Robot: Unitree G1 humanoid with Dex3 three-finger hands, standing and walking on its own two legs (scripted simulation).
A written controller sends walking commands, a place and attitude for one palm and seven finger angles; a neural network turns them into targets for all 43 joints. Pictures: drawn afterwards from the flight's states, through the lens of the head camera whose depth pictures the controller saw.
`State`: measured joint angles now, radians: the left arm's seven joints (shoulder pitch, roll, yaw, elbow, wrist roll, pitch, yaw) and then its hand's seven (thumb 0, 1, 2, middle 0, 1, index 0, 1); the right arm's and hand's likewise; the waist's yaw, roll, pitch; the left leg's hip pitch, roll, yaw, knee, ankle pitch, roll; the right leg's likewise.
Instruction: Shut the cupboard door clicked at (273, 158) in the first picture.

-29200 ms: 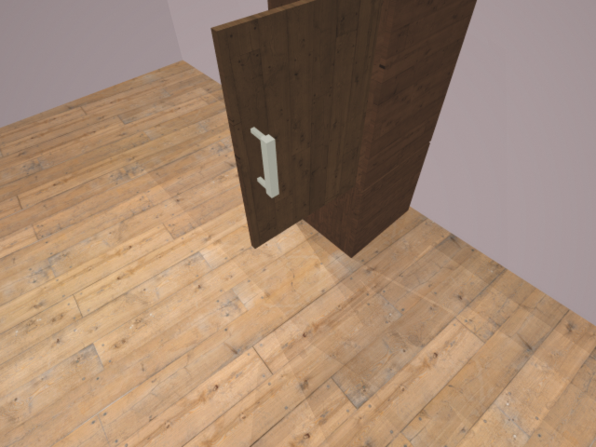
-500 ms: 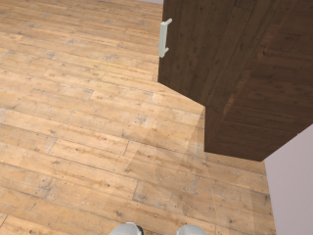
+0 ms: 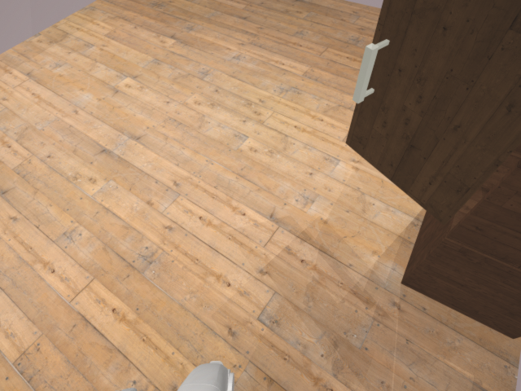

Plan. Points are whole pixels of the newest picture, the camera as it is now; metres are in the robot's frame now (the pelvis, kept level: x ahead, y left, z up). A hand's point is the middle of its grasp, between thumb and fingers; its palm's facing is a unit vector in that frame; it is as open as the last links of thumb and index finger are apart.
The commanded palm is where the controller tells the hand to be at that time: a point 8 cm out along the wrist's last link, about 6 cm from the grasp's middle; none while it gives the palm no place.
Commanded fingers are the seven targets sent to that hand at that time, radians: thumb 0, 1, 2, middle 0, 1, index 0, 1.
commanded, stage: walk to a spot facing it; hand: left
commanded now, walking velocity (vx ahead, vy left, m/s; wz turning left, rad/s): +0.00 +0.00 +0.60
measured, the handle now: (370, 72) +0.83 -0.26 -0.03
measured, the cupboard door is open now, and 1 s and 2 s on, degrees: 66 66 66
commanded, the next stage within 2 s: turn to face it in 1.82 s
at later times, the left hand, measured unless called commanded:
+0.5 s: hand out of the picture +0.06 +0.22 -0.16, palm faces +0.32 -0.90 -0.30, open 7.4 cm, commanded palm none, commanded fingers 0.00 0.90 0.90 -0.20 -0.30 -0.20 -0.30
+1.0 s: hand out of the picture -0.04 +0.21 -0.18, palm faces +0.60 -0.77 -0.21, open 7.4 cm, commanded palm none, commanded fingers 0.00 0.90 0.90 -0.20 -0.30 -0.20 -0.30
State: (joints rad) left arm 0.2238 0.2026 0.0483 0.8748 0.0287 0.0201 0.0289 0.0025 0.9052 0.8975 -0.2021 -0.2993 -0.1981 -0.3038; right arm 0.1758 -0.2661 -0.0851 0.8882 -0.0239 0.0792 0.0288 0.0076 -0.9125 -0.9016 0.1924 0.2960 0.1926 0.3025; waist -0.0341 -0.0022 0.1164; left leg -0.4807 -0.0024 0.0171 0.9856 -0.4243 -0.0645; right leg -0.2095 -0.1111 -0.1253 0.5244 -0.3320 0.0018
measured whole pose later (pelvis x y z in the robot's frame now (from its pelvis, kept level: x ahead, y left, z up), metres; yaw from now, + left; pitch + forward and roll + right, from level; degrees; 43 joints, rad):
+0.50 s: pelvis +0.02 -0.02 -0.02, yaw +18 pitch +0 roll +1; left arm 0.18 0.25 0.07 0.81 0.02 0.03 0.00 0.00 0.91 0.90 -0.20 -0.30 -0.20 -0.30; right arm 0.18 -0.22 -0.05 0.87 -0.03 0.06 0.01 0.01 -0.91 -0.90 0.20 0.30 0.20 0.30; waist -0.01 0.01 0.08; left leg -0.31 -0.02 -0.12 0.62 -0.32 -0.04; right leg -0.34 -0.06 -0.04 0.63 -0.29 0.05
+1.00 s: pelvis +0.04 +0.01 -0.01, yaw +37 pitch +1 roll +0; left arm 0.23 0.25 0.09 0.92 0.03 0.06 -0.01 0.01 0.91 0.90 -0.20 -0.30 -0.20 -0.30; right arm 0.26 -0.19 -0.03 0.89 -0.04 0.00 0.01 0.01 -0.91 -0.90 0.20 0.30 0.20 0.30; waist -0.02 -0.06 0.07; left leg -0.24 -0.01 0.04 0.57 -0.35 0.03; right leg -0.48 -0.12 -0.09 1.08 -0.45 0.06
